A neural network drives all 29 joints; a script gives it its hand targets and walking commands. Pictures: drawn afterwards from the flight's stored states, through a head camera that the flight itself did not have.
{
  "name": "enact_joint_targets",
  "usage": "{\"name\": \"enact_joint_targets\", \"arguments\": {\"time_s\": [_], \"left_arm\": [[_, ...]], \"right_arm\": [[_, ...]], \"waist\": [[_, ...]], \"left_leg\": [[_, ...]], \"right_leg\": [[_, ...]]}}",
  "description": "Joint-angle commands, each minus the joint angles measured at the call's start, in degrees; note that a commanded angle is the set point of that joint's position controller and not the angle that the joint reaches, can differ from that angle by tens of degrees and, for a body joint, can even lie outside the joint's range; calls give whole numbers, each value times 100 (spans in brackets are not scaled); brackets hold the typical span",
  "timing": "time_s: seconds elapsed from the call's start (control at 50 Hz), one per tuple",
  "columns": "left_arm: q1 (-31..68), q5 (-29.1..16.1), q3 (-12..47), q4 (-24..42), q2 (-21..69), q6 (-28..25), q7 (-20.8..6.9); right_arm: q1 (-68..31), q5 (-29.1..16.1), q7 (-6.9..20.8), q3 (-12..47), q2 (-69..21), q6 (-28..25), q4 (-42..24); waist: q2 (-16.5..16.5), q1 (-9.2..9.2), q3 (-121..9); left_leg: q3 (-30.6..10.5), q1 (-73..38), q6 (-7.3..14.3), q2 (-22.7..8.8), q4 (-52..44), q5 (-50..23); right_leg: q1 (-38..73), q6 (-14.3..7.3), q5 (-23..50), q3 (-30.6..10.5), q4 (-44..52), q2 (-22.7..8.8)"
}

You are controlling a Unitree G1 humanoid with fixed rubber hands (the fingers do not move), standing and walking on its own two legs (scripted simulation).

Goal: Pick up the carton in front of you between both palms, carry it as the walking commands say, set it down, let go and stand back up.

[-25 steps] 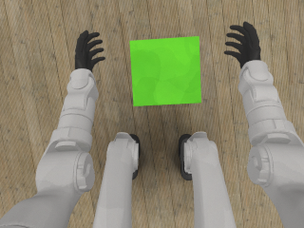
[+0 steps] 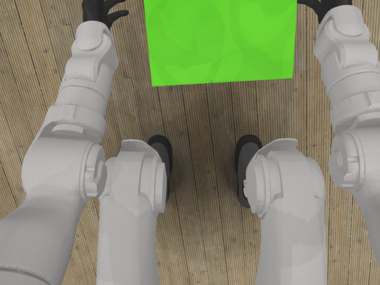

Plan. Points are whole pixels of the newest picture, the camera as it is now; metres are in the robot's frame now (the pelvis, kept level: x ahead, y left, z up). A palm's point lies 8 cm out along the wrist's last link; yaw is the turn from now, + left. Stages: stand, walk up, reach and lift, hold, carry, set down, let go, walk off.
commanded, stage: reach and lift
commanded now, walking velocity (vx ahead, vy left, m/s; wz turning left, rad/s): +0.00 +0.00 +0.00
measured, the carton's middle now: (214, 27) +0.51 -0.03 -0.26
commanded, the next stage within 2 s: none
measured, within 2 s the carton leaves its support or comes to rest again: leaves its support in 0.82 s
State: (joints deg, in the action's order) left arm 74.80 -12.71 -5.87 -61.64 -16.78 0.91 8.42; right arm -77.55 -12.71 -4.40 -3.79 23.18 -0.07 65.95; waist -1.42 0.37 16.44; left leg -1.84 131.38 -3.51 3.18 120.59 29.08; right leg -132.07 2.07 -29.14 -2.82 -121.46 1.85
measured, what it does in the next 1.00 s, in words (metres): stands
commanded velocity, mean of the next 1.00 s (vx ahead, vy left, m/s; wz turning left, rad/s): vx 0.00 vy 0.00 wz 0.00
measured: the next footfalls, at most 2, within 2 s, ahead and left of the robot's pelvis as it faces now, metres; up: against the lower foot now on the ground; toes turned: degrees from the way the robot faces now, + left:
none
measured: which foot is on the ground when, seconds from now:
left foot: down 0.00-1.00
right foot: down 0.00-1.00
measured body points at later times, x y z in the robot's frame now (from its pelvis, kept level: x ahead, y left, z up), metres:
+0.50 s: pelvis +0.01 +0.00 -0.01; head +0.37 -0.02 +0.26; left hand +0.53 +0.15 -0.19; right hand +0.53 -0.18 -0.20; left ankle +0.13 +0.13 -0.35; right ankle +0.12 -0.13 -0.35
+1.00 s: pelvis +0.01 +0.00 -0.01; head +0.33 -0.02 +0.30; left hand +0.53 +0.14 -0.13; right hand +0.53 -0.17 -0.14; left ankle +0.13 +0.13 -0.35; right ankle +0.12 -0.13 -0.35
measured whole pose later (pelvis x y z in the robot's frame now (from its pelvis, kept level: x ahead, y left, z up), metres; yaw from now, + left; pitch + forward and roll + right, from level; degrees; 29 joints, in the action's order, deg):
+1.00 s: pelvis +0.01 +0.00 -0.01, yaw -1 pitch +37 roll +1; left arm 67.1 -10.6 -10.6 -51.1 -9.6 6.9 12.2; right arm -69.6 -9.6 -8.9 -3.9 14.0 8.0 54.1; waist -2.2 -0.2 9.3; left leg -3.5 129.2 -5.2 6.1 124.2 31.7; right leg -129.6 3.6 -31.7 -3.5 -124.7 4.1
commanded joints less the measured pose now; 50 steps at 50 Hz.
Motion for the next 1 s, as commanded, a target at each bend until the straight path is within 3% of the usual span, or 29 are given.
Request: {"name": "enact_joint_targets", "arguments": {"time_s": [0.0, 0.14, 0.34, 0.5, 0.54, 0.58, 0.64, 0.72, 0.78, 0.88, 0.98], "left_arm": [[1213, -356, 202, 485, -470, -241, 23], [986, -430, 253, 516, -488, -295, -24], [833, -181, 116, 272, -317, -343, 13], [1386, -320, 579, 283, 658, -382, 45], [1340, -143, 413, 99, 695, -409, 106], [1829, -92, 731, 219, 1692, -425, -42], [2882, 92, 1071, 152, 3648, -309, -521], [3243, 415, 927, 448, 4970, -55, -1008], [3487, 243, 1157, 994, 5561, 57, -1147], [3496, -168, 1861, 2130, 6456, 288, -1107], [3096, 120, 2040, 2971, 6929, 733, -1166]], "right_arm": [[-1470, -138, -85, 96, 782, -216, -649], [-1173, -110, -162, 180, 516, -204, -847], [-980, -26, -116, 120, 233, -230, -535], [-1538, -113, -104, 536, -520, -323, -530], [-1542, -53, -122, 537, -664, -342, -378], [-1990, -126, 28, 945, -1795, -347, -474], [-2959, 19, 462, 1308, -3802, -230, -552], [-3378, 230, 911, 1222, -5161, 24, -914], [-3383, 107, 992, 1364, -5807, 136, -1349], [-3285, -118, 853, 1837, -6529, 349, -2489], [-2837, 138, 927, 1978, -7133, 802, -3448]], "waist": [[294, -208, -7170], [374, -194, -7243], [230, -116, -6308], [158, -251, -6325], [222, -155, -6262], [222, -78, -6280], [281, -58, -6315], [170, -55, -6294], [150, -97, -7013], [159, -276, -9069], [270, -239, -9649]], "left_leg": [[448, -3601, -12, -152, -633, -1196], [547, -3147, -17, -52, -446, -1524], [434, -2916, 9, -23, -604, -1256], [393, -3226, 22, 122, -719, -1171], [409, -3259, 28, 152, -746, -1110], [433, -3178, 77, 242, -753, -1132], [468, -2964, 113, 377, -628, -1163], [623, -2848, 137, 539, -495, -1083], [697, -3132, 121, 583, -383, -1548], [809, -4066, 45, 664, -368, -2178], [897, -4296, 66, 794, -799, -1664]], "right_leg": [[3716, -13, 1211, 364, 836, -199], [4326, -16, 1877, 328, 612, -98], [3395, -28, 1375, 312, 721, -88], [3280, -66, 1122, 363, 856, 6], [3263, -35, 1020, 378, 899, 30], [3328, -55, 1067, 360, 906, 134], [3243, -82, 1170, 386, 819, 294], [3078, -77, 1130, 481, 699, 454], [3514, -92, 1693, 556, 577, 514], [4821, -80, 2478, 731, 560, 593], [5048, -50, 1918, 860, 985, 730]]}}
